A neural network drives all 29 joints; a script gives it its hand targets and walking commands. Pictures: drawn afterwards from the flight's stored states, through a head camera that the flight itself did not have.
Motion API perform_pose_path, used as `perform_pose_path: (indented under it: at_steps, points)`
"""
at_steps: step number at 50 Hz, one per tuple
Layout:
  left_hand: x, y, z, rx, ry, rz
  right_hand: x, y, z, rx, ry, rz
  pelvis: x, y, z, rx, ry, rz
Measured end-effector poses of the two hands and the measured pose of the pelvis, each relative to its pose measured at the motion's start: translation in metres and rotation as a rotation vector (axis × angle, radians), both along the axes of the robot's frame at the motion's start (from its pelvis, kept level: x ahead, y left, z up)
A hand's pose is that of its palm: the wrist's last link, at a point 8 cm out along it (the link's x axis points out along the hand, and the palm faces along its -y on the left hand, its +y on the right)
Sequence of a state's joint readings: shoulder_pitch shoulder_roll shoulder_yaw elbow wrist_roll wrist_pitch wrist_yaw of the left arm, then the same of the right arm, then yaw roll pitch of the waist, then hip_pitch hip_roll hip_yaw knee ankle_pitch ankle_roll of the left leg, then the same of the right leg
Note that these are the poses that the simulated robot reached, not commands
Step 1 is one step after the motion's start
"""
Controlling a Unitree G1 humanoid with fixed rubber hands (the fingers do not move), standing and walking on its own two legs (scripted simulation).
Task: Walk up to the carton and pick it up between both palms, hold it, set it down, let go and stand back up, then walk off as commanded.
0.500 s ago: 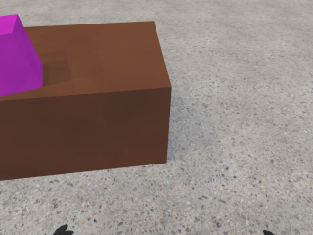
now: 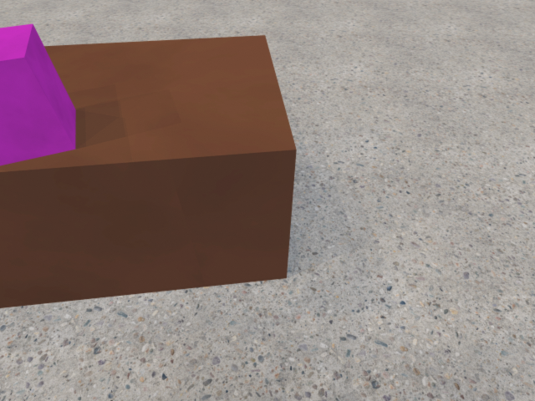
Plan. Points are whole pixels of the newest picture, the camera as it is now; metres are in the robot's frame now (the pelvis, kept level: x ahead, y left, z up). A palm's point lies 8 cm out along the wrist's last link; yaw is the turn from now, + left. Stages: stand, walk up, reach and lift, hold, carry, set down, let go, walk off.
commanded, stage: stand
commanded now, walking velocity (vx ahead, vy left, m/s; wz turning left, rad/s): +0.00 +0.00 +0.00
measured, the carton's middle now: (12, 95) +0.79 +0.69 +0.04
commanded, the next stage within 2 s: none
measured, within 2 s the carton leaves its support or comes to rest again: neither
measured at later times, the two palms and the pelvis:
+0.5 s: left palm out of the picture +0.08 +0.29 -0.12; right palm out of the picture +0.08 -0.29 -0.11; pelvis +0.01 +0.00 +0.00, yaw +0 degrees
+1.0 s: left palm out of the picture +0.08 +0.30 -0.12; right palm out of the picture +0.08 -0.28 -0.11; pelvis +0.01 +0.01 +0.00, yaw +0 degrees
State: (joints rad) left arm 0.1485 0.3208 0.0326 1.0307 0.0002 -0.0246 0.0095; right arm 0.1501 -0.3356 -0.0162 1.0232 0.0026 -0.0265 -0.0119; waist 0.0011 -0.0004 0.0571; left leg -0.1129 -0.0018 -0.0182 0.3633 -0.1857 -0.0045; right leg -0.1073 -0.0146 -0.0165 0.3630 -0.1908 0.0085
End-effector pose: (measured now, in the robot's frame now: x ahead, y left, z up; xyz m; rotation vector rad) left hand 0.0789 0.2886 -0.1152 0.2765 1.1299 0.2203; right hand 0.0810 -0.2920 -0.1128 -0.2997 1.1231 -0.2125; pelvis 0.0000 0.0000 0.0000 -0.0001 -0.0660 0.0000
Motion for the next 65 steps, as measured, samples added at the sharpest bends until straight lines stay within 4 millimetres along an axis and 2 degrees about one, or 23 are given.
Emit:
perform_pose_path:
  at_steps: [18,41,54,65]
  points:
    - [0.000,0.003,-0.001,0.004,0.018,0.003,-0.006,0.002,-0.002,0.001,0.025,-0.018,0.004,0.002,0.001,0.001,0.004,-0.003]
    - [-0.006,0.010,-0.003,0.009,0.050,0.016,0.000,0.006,-0.001,-0.006,0.033,-0.020,0.009,0.007,0.001,0.000,0.008,-0.002]
    - [0.001,0.009,-0.002,0.004,0.029,0.018,0.003,0.008,0.000,-0.006,0.028,-0.016,0.011,0.009,0.002,0.000,0.006,0.002]
    - [-0.004,0.013,-0.003,0.009,0.046,0.023,-0.003,0.011,-0.002,-0.003,0.044,-0.025,0.012,0.011,0.002,0.001,0.004,0.001]
